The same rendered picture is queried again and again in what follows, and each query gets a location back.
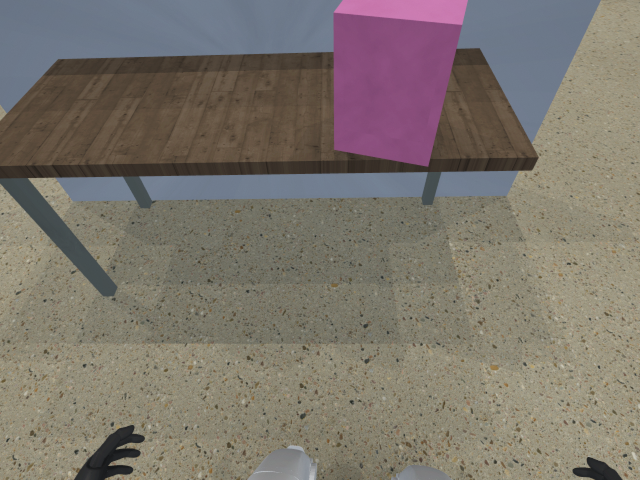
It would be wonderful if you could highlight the carton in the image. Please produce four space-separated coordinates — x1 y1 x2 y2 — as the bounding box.
333 0 468 167

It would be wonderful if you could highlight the table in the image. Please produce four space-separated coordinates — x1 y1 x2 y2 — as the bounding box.
0 48 539 296

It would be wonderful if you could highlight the robot right hand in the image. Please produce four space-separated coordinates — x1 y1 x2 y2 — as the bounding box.
572 457 622 480

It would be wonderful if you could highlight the robot left thigh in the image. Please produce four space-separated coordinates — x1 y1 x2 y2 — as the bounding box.
248 448 317 480

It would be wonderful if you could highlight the robot left hand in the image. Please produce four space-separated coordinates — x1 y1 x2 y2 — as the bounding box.
74 425 145 480

